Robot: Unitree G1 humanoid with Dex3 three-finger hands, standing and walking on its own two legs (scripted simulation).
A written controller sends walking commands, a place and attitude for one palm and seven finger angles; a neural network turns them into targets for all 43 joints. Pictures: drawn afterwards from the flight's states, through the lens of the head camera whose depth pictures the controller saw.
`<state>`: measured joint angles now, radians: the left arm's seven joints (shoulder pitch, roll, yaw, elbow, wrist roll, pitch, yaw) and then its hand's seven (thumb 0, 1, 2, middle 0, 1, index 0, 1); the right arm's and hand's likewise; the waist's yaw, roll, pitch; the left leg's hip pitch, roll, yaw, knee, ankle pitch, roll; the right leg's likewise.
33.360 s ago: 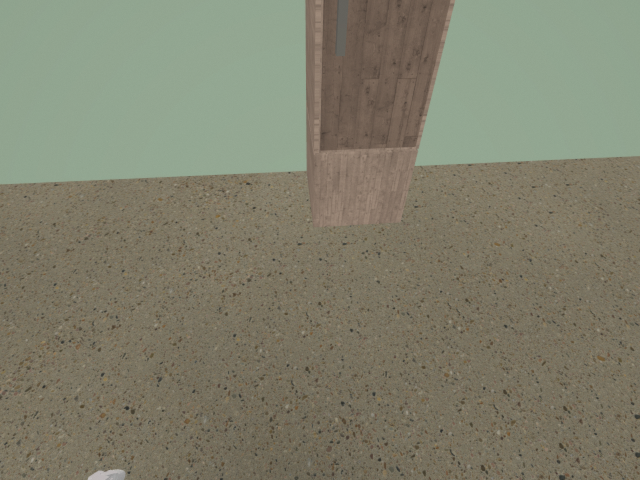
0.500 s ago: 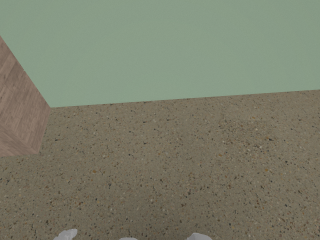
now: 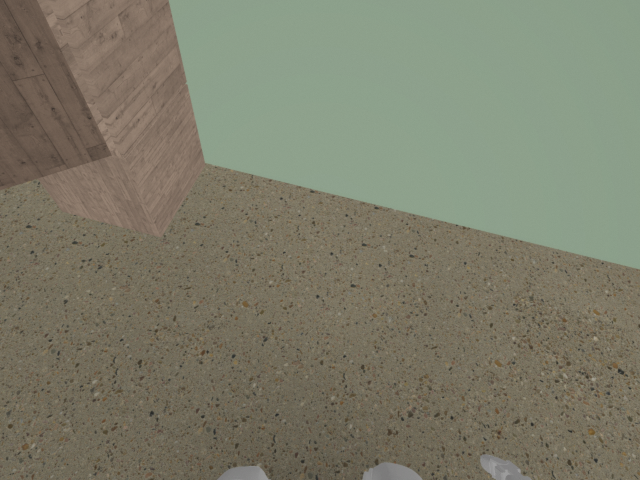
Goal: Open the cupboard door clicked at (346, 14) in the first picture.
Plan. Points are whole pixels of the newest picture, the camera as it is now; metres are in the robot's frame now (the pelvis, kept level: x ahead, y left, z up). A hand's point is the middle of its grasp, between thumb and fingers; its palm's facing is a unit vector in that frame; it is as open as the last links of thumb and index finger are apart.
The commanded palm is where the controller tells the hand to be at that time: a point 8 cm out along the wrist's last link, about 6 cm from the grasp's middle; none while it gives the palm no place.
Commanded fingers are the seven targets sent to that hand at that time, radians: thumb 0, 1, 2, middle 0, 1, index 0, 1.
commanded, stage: turn to face it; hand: left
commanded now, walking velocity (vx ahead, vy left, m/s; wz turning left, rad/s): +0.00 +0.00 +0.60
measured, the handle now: out of the picture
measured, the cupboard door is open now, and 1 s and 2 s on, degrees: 47 47 47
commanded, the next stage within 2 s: take the last steps up to it in 0.90 s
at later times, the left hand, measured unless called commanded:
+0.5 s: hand out of the picture +0.05 +0.16 -0.14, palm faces +0.28 -0.92 -0.26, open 7.4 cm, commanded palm none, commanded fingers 0.00 0.90 0.90 -0.20 -0.30 -0.20 -0.30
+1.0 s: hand out of the picture -0.05 +0.17 -0.15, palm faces +0.52 -0.81 -0.27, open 7.4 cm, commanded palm none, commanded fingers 0.00 0.90 0.90 -0.20 -0.30 -0.20 -0.30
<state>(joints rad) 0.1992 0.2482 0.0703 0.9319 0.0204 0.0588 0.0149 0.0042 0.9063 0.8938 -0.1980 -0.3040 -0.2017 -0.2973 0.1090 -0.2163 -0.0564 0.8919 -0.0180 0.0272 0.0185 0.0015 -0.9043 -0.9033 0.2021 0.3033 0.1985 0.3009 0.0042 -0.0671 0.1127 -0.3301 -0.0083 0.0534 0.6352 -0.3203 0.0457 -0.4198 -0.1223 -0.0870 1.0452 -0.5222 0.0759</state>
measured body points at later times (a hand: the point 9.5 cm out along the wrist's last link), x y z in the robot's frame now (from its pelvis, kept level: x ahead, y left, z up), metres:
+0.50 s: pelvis +0.01 -0.05 +0.01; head +0.05 -0.06 +0.46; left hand +0.04 +0.21 -0.12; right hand +0.13 -0.29 -0.14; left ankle -0.05 +0.07 -0.64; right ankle +0.03 -0.16 -0.73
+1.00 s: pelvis +0.00 -0.05 +0.01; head +0.03 -0.03 +0.46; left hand -0.08 +0.21 -0.13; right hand +0.19 -0.20 -0.14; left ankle -0.04 +0.08 -0.73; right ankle +0.05 -0.16 -0.71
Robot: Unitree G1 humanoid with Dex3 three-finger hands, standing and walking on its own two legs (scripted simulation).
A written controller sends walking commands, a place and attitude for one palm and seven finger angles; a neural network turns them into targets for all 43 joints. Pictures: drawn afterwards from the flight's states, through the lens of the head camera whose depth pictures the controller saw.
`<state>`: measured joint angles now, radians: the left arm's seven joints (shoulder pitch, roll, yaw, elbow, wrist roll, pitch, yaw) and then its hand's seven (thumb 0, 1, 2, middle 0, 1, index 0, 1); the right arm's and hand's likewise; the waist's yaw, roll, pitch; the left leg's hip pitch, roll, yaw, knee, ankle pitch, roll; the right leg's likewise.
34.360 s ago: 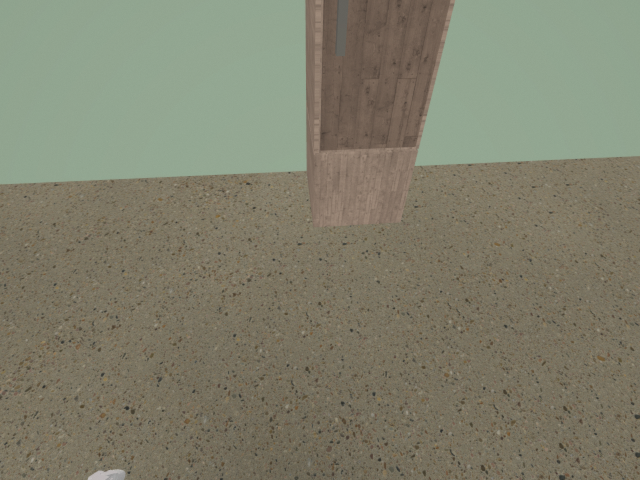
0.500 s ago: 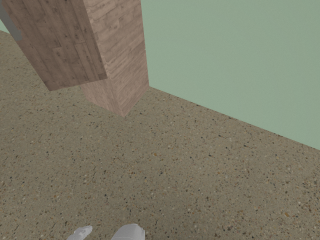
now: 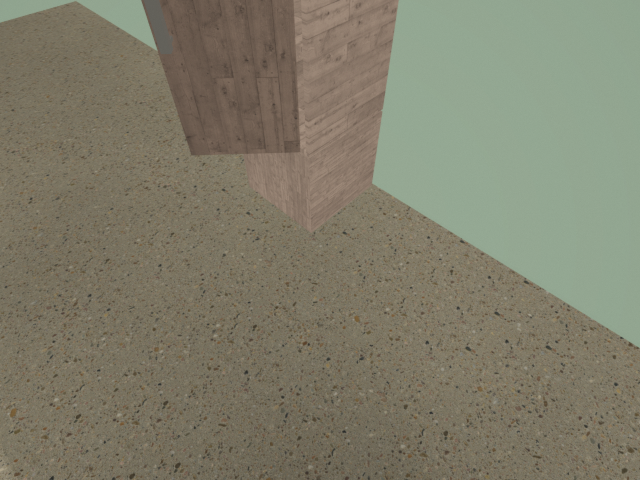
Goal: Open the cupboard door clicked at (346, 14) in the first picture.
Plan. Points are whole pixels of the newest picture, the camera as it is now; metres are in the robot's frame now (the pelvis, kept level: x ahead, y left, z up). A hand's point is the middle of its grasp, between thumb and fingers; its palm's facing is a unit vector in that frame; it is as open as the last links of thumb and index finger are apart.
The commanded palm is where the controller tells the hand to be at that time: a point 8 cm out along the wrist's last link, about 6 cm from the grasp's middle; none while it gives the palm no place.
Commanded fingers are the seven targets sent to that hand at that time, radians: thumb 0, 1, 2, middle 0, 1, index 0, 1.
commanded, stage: take the last steps up to it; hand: left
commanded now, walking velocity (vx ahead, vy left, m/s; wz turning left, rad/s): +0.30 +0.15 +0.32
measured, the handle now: (159, 15) +1.03 +0.45 +0.09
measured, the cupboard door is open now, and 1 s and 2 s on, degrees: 47 47 47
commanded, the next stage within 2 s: come to a stop and stand still in 1.58 s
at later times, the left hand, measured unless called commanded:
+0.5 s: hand out of the picture -0.05 +0.21 -0.18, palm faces +0.28 -0.94 -0.18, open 7.4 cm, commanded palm none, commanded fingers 0.00 0.90 0.90 -0.20 -0.30 -0.20 -0.30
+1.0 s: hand (178, 343) +0.33 +0.27 -0.15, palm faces +0.10 -0.97 -0.21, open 7.4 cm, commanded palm none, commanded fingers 0.00 0.90 0.90 -0.20 -0.30 -0.20 -0.30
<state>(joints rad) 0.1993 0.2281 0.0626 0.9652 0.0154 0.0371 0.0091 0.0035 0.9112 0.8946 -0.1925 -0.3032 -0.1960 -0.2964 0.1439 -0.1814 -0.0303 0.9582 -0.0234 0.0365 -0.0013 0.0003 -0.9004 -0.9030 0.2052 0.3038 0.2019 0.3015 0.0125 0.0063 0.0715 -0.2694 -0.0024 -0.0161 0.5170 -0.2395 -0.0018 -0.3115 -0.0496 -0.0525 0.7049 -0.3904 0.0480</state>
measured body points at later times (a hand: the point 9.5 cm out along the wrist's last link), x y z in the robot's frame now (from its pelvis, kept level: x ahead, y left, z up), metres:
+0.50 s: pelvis +0.06 +0.06 -0.01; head +0.08 +0.07 +0.44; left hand -0.07 +0.26 -0.16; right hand +0.19 -0.17 -0.14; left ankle +0.08 +0.18 -0.74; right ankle +0.00 -0.12 -0.73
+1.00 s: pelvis +0.21 +0.08 -0.01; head +0.24 +0.06 +0.44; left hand +0.33 +0.32 -0.13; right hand +0.15 -0.14 -0.17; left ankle +0.09 +0.18 -0.68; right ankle +0.29 +0.01 -0.74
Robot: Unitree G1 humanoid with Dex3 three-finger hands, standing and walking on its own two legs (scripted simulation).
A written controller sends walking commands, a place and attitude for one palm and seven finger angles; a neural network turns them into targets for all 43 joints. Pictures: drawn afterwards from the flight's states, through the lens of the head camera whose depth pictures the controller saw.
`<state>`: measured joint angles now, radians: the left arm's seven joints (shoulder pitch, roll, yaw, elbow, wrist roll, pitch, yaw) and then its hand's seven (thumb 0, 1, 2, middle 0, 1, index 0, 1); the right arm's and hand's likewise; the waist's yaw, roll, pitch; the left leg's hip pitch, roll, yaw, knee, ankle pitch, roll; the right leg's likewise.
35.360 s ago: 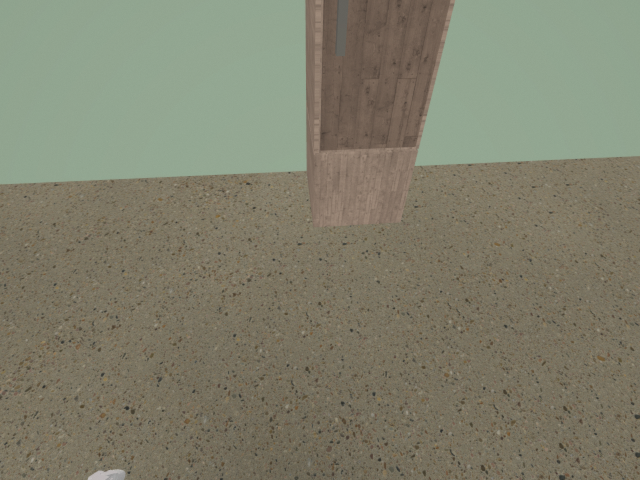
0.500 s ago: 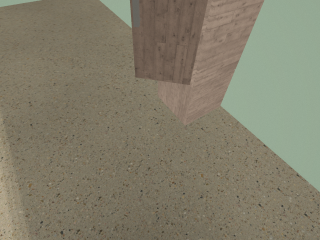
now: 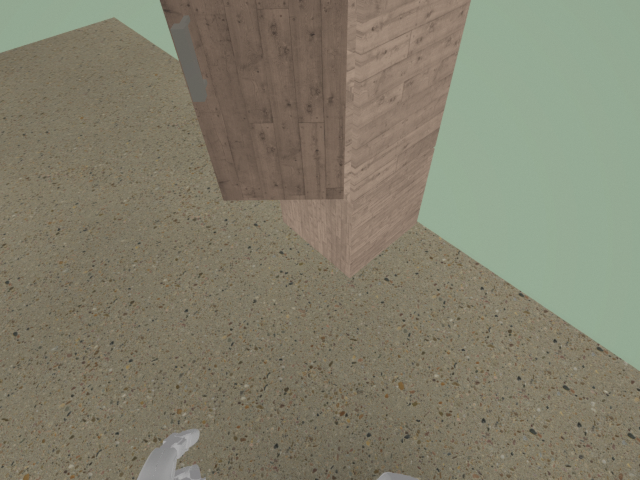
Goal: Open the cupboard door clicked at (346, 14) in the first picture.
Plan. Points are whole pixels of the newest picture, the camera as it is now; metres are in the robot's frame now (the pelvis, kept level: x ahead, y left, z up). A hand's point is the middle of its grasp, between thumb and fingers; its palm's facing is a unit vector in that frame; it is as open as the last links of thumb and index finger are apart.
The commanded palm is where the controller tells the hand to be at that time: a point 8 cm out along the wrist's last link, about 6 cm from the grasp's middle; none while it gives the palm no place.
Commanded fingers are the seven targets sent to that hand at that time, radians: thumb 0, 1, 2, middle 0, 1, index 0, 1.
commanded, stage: take the last steps up to it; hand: left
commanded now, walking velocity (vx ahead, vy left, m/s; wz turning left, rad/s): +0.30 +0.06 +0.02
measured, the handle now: (192, 59) +0.85 +0.27 +0.10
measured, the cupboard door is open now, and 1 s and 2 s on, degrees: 47 47 47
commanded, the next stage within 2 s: come to a stop and stand still in 0.58 s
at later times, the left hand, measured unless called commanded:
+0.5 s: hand out of the picture +0.14 +0.23 -0.17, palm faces +0.06 -0.99 -0.15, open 7.4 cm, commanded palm none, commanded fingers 0.00 0.90 0.90 -0.20 -0.30 -0.20 -0.30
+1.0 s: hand (203, 328) +0.39 +0.23 -0.16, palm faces +0.02 -0.98 -0.19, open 7.3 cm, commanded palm none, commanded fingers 0.00 0.90 0.90 -0.20 -0.30 -0.20 -0.30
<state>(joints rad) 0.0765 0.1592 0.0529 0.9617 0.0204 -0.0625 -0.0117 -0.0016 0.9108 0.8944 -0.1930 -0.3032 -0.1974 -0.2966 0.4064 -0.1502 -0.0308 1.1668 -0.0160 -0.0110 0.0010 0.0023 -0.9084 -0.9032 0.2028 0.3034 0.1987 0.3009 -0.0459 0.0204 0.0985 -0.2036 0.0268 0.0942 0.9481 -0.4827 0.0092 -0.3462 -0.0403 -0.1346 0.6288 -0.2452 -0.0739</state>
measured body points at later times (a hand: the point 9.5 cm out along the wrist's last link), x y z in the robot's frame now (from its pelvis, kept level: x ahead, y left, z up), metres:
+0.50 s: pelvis +0.18 +0.06 +0.01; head +0.20 +0.07 +0.46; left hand +0.14 +0.28 -0.15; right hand +0.25 -0.18 -0.13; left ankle +0.20 +0.15 -0.72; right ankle +0.13 -0.06 -0.65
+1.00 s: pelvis +0.29 +0.05 +0.01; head +0.33 +0.06 +0.46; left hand +0.39 +0.28 -0.15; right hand +0.31 -0.18 -0.14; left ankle +0.32 +0.16 -0.72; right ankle +0.31 -0.07 -0.72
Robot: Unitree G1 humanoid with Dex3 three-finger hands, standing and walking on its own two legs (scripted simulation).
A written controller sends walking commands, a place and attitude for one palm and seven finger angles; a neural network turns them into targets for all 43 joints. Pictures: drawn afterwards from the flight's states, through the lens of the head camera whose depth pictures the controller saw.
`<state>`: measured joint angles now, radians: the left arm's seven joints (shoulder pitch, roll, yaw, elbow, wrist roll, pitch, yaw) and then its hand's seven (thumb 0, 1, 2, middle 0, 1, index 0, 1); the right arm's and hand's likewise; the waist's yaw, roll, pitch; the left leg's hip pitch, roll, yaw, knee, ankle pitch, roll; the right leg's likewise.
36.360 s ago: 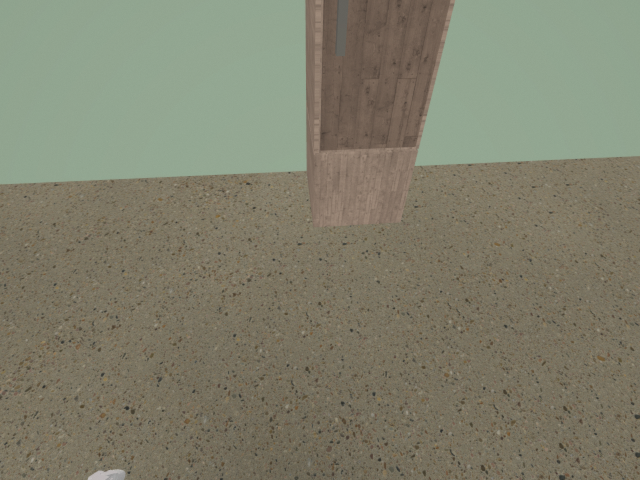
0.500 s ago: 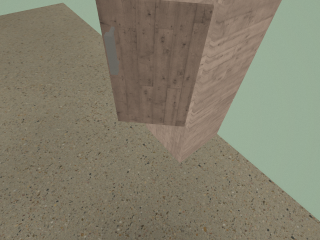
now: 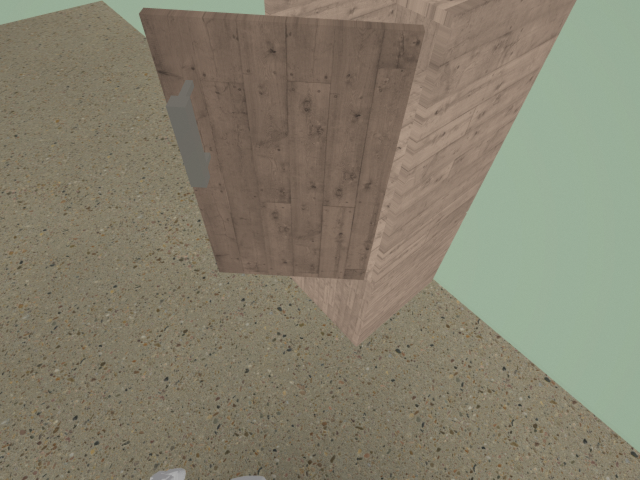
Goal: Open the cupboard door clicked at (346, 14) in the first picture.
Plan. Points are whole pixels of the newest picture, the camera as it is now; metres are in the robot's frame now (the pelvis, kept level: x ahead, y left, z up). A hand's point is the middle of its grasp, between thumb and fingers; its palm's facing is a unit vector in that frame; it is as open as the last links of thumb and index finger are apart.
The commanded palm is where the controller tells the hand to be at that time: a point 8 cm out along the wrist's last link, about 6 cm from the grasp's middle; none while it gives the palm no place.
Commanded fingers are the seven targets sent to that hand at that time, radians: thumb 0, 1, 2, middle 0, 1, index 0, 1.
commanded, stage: come to a stop and stand still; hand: left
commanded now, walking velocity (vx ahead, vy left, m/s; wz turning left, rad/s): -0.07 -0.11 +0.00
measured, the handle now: (194, 135) +0.56 +0.22 +0.09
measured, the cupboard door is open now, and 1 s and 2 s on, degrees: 47 47 47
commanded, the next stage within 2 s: look again from close up in 0.60 s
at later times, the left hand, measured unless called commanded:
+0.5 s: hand out of the picture +0.00 +0.17 -0.17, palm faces -0.01 -0.98 -0.20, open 7.4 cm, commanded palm none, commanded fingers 0.00 0.90 0.90 -0.20 -0.30 -0.20 -0.30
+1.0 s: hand out of the picture +0.02 +0.17 -0.18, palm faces -0.03 -0.97 -0.22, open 7.4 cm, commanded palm none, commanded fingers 0.00 0.90 0.90 -0.20 -0.30 -0.20 -0.30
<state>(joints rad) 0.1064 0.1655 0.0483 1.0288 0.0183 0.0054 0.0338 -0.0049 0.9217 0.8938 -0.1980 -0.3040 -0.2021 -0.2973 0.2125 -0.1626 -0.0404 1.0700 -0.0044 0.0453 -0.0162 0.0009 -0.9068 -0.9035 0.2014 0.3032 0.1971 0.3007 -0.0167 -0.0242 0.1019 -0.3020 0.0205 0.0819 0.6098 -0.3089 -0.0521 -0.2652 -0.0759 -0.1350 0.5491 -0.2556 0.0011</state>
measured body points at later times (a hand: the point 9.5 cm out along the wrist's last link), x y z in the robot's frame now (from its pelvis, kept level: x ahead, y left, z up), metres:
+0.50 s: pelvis -0.02 -0.01 +0.01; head -0.01 -0.01 +0.46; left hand +0.00 +0.22 -0.15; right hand +0.01 -0.24 -0.15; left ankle +0.03 +0.10 -0.73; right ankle -0.07 -0.13 -0.73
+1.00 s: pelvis -0.01 -0.01 +0.00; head +0.01 -0.02 +0.45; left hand +0.02 +0.22 -0.16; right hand -0.03 -0.22 -0.17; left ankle +0.03 +0.10 -0.73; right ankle -0.07 -0.13 -0.73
